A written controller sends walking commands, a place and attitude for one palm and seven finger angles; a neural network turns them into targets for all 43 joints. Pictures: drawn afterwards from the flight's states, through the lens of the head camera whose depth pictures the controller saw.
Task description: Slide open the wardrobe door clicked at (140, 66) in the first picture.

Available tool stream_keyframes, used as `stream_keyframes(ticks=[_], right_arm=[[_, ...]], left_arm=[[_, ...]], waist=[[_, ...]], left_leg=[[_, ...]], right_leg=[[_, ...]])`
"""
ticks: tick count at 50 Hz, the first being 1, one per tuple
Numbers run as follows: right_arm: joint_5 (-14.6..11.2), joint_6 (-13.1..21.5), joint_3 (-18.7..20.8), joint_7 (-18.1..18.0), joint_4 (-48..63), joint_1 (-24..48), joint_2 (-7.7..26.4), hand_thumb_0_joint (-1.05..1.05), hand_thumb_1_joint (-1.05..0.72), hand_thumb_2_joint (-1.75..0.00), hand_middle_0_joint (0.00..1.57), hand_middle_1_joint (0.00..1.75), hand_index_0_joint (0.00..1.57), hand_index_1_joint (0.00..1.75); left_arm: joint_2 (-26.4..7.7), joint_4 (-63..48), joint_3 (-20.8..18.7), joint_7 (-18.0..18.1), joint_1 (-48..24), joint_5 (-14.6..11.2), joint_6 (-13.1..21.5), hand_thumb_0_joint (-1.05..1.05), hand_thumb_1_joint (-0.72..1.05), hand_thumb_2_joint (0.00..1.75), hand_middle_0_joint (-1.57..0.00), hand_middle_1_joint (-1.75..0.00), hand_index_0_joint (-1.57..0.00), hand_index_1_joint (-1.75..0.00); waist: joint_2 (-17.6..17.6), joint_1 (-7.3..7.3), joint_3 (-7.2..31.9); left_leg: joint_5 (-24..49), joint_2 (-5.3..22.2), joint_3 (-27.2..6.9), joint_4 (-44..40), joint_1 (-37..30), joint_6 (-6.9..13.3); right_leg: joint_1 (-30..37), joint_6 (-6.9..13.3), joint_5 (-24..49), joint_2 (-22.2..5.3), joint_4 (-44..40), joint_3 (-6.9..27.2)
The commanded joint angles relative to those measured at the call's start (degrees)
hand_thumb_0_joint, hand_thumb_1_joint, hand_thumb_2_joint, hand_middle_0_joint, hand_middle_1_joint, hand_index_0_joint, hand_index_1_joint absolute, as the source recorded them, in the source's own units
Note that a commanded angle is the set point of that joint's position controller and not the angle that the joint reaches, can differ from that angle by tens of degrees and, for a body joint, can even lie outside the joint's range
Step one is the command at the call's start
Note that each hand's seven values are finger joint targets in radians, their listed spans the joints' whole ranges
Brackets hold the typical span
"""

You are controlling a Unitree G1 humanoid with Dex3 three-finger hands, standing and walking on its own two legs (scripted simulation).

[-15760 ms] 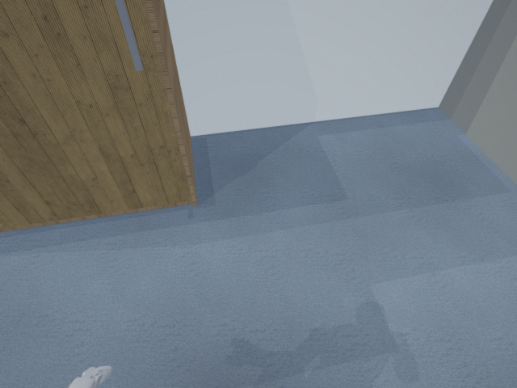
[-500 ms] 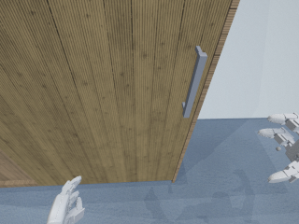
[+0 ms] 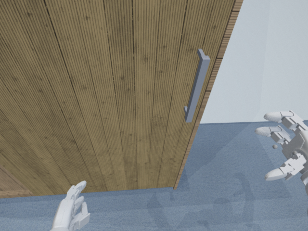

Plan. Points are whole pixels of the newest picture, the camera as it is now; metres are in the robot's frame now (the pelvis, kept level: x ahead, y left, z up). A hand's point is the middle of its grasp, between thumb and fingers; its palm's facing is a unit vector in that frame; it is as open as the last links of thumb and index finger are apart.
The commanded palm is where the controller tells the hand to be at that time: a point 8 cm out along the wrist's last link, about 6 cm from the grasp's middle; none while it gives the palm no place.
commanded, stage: move the hooked fingers beside the handle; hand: right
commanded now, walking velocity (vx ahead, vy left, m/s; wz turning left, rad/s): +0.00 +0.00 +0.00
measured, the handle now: (193, 89) +0.50 -0.10 +0.12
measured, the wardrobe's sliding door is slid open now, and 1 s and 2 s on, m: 0.00 0.00 0.00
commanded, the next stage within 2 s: none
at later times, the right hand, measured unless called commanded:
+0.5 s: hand (251, 126) +0.34 -0.23 +0.13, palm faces -0.07 +1.00 -0.03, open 14.0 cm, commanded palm +0.33 -0.27 +0.14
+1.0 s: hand (232, 109) +0.41 -0.20 +0.13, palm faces -0.09 +1.00 -0.01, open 14.0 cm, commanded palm +0.39 -0.25 +0.14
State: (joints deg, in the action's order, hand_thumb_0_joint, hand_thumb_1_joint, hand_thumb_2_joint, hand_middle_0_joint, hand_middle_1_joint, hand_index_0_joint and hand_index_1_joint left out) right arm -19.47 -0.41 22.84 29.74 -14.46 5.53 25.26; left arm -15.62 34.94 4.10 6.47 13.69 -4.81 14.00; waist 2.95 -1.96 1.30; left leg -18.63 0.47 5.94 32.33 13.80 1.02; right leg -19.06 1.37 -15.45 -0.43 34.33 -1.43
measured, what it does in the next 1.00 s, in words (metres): stands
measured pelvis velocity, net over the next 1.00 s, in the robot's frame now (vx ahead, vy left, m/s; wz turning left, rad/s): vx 0.01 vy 0.00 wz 0.03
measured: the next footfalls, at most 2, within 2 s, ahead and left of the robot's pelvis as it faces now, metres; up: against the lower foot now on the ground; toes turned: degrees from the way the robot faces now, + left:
none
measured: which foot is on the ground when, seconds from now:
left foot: down 0.00-1.00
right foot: down 0.00-1.00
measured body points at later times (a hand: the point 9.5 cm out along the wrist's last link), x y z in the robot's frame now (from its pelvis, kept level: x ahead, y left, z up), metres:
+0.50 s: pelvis +0.00 +0.00 +0.00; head +0.01 +0.01 +0.45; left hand +0.14 +0.26 -0.09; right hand +0.34 -0.28 +0.14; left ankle -0.01 +0.11 -0.73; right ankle +0.03 -0.10 -0.73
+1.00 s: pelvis +0.01 +0.00 +0.00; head +0.03 +0.01 +0.45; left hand +0.12 +0.27 -0.10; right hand +0.41 -0.25 +0.13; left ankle -0.01 +0.11 -0.73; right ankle +0.03 -0.10 -0.73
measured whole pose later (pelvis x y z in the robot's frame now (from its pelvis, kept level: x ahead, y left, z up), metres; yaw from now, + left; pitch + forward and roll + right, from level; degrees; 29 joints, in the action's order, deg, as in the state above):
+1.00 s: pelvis +0.01 +0.00 +0.00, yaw +1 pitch +4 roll +1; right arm -13.8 3.2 17.4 21.6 -38.2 28.6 23.8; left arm -16.1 36.7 2.6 5.4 17.3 -4.6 6.2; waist 1.6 2.3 2.2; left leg -19.4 0.0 4.5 33.9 18.4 1.3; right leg -22.7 1.1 -16.3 -1.0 35.0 -2.7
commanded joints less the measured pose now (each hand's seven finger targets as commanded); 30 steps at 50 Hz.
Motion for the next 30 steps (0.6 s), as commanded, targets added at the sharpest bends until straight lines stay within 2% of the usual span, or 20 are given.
stream_keyframes(ticks=[1,3,5,6,7,11,12,14,15,17,18,20,21,22,23,24,26,27,30], right_arm=[[-0.7,3.7,5.0,-1.9,10.0,21.1,16.5,0.00,0.50,-0.30,0.30,1.20,0.30,1.20],[-0.4,4.1,5.3,-2.1,8.8,22.1,17.3,0.00,0.50,-0.30,0.30,1.20,0.30,1.20],[-0.2,4.6,3.5,-2.2,8.5,24.8,15.7,0.00,0.50,-0.30,0.30,1.20,0.30,1.20],[-0.4,4.8,4.1,-2.4,7.8,24.3,15.8,0.00,0.50,-0.30,0.30,1.20,0.30,1.20],[-0.4,4.6,5.6,-2.6,6.4,22.3,17.3,0.00,0.50,-0.30,0.30,1.20,0.30,1.20],[-0.2,4.2,3.8,-2.9,5.9,22.5,14.8,0.00,0.50,-0.30,0.30,1.20,0.30,1.20],[-0.3,3.8,4.1,-3.0,4.6,21.0,15.2,0.00,0.50,-0.30,0.30,1.20,0.30,1.20],[-0.1,3.2,3.0,-3.2,3.5,23.7,14.4,0.00,0.50,-0.30,0.30,1.20,0.30,1.20],[0.0,3.1,4.3,-3.5,2.7,23.9,15.7,0.00,0.50,-0.30,0.30,1.20,0.30,1.20],[0.5,3.8,4.2,-3.9,5.1,26.0,16.6,0.00,0.50,-0.30,0.30,1.20,0.30,1.20],[0.7,4.0,3.3,-4.0,5.8,27.1,15.6,0.00,0.50,-0.30,0.30,1.20,0.30,1.20],[0.8,4.7,3.0,-4.7,5.5,28.5,15.1,0.00,0.50,-0.30,0.30,1.20,0.30,1.20],[0.7,4.8,1.7,-4.7,4.1,29.6,13.9,0.00,0.50,-0.30,0.30,1.20,0.30,1.20],[0.8,5.0,1.7,-4.9,2.9,30.5,14.5,0.00,0.50,-0.30,0.30,1.20,0.30,1.20],[1.1,5.1,1.3,-5.0,3.1,31.9,14.1,0.00,0.50,-0.30,0.30,1.20,0.30,1.20],[1.4,4.9,-0.1,-5.1,2.2,32.9,12.9,0.00,0.50,-0.30,0.30,1.20,0.30,1.20],[2.0,4.8,-0.2,-5.7,-0.2,34.9,13.4,0.00,0.50,-0.30,0.30,1.20,0.30,1.20],[2.2,4.9,0.2,-6.0,-0.4,34.7,14.0,0.00,0.50,-0.30,0.30,1.20,0.30,1.20],[2.5,5.1,0.0,-6.6,-1.7,36.3,13.7,0.00,0.50,-0.30,0.30,1.20,0.30,1.20]], left_arm=[[-7.3,-8.7,-3.4,1.2,-4.8,0.1,2.8,0.00,0.90,0.90,-0.20,-0.30,-0.20,-0.30],[-7.4,-8.5,-3.3,1.2,-4.6,0.2,2.4,0.00,0.90,0.90,-0.20,-0.30,-0.20,-0.30],[-7.1,-8.6,-3.2,1.2,-4.8,0.1,2.3,0.00,0.90,0.90,-0.20,-0.30,-0.20,-0.30],[-7.1,-8.6,-3.3,1.2,-4.7,0.2,2.4,0.00,0.90,0.90,-0.20,-0.30,-0.20,-0.30],[-7.4,-8.6,-3.4,1.0,-4.1,0.4,2.1,0.00,0.90,0.90,-0.20,-0.30,-0.20,-0.30],[-7.3,-9.1,-3.6,0.8,-4.4,0.2,1.9,0.00,0.90,0.90,-0.20,-0.30,-0.20,-0.30],[-7.5,-9.1,-3.6,0.5,-3.8,0.3,1.7,0.00,0.90,0.90,-0.20,-0.30,-0.20,-0.30],[-7.7,-8.8,-3.8,0.6,-3.5,0.0,1.2,0.00,0.90,0.90,-0.20,-0.30,-0.20,-0.30],[-8.0,-8.6,-4.0,0.6,-3.0,0.0,1.0,0.00,0.90,0.90,-0.20,-0.30,-0.20,-0.30],[-8.0,-8.8,-4.2,0.5,-2.9,0.1,0.7,0.00,0.90,0.90,-0.20,-0.30,-0.20,-0.30],[-7.6,-9.0,-4.0,0.6,-3.2,0.1,0.7,0.00,0.90,0.90,-0.20,-0.30,-0.20,-0.30],[-7.5,-8.7,-4.1,0.7,-2.6,0.2,0.6,0.00,0.90,0.90,-0.20,-0.30,-0.20,-0.30],[-7.5,-8.3,-4.0,0.9,-2.5,0.1,0.5,0.00,0.90,0.90,-0.20,-0.30,-0.20,-0.30],[-7.9,-7.7,-4.2,0.9,-1.7,0.1,0.2,0.00,0.90,0.90,-0.20,-0.30,-0.20,-0.30],[-7.9,-7.7,-4.2,0.9,-2.0,0.1,0.2,0.00,0.90,0.90,-0.20,-0.30,-0.20,-0.30],[-7.7,-7.6,-4.1,0.9,-1.8,0.1,0.1,0.00,0.90,0.90,-0.20,-0.30,-0.20,-0.30],[-8.0,-7.1,-4.1,1.0,-1.5,0.1,-0.3,0.00,0.90,0.90,-0.20,-0.30,-0.20,-0.30],[-8.1,-7.0,-4.2,0.9,-1.2,0.2,-0.6,0.00,0.90,0.90,-0.20,-0.30,-0.20,-0.30],[-7.9,-7.1,-4.2,0.6,-1.1,0.2,-1.2,0.00,0.90,0.90,-0.20,-0.30,-0.20,-0.30]], waist=[[1.4,1.88,10.5],[0.9,1.86,11.2],[2.8,2.21,11.9],[3.2,1.89,12.3],[-0.4,1.38,12.6],[1.8,1.37,12.3],[-1.0,1.07,12.2],[-1.9,2.07,11.3],[-2.1,1.88,11.6],[0.3,1.77,13.6],[2.1,2.06,14.2],[1.2,2.45,14.5],[0.3,3.07,13.2],[-1.8,3.30,12.5],[0.4,3.32,13.1],[1.3,3.52,13.0],[0.9,3.71,12.1],[-0.5,3.44,12.9],[0.0,3.40,14.6]], left_leg=[[8.8,-0.2,-3.3,-6.0,4.6,0.0],[10.0,-0.2,-3.6,-5.9,3.7,0.0],[10.2,-0.2,-3.4,-5.5,3.9,0.2],[10.7,-0.1,-3.4,-5.4,3.6,0.2],[11.8,-0.2,-3.5,-5.4,2.4,0.2],[12.8,0.0,-3.2,-4.8,3.4,0.2],[13.7,0.0,-3.4,-4.9,2.5,0.1],[14.0,0.0,-3.4,-4.9,3.6,-0.2],[13.6,-0.1,-3.4,-4.8,3.6,-0.2],[14.8,0.1,-3.7,-4.4,2.6,0.0],[15.2,0.0,-3.8,-4.4,2.8,0.1],[14.5,-0.2,-3.6,-4.4,3.3,0.1],[13.7,-0.2,-3.6,-4.8,4.2,-0.1],[13.4,-0.3,-3.5,-4.9,4.1,-0.1],[14.1,-0.2,-3.9,-4.7,4.2,0.0],[13.4,-0.2,-3.7,-4.6,4.9,0.0],[11.9,-0.2,-3.6,-4.8,5.5,0.2],[12.8,-0.2,-3.7,-4.8,4.8,0.2],[14.7,-0.1,-3.7,-4.2,3.9,0.2]], right_leg=[[10.4,1.1,6.0,0.1,-5.1,4.4],[10.2,1.1,7.3,0.0,-4.8,4.0],[11.0,1.0,7.4,0.1,-4.9,4.2],[11.1,1.0,7.7,0.1,-4.8,4.2],[10.1,1.1,8.8,-0.2,-4.5,4.1],[10.3,0.9,9.4,0.0,-4.6,3.9],[9.1,1.1,9.9,-0.2,-4.2,3.5],[8.5,1.2,9.5,-0.1,-4.3,3.3],[8.4,1.1,9.4,-0.1,-4.2,3.3],[9.5,1.1,11.1,-0.1,-3.7,3.0],[10.2,1.2,11.3,0.1,-3.6,2.8],[10.9,1.1,10.9,-0.1,-3.8,3.2],[10.4,1.2,9.8,-0.1,-3.9,3.1],[9.6,1.3,9.7,-0.3,-3.7,3.1],[10.1,1.3,10.1,-0.1,-3.7,3.0],[10.4,1.2,9.5,0.0,-3.9,3.1],[9.9,1.1,8.4,-0.1,-4.2,3.6],[9.9,1.3,9.4,-0.2,-3.9,3.3],[10.1,1.2,10.7,0.0,-3.7,3.3]])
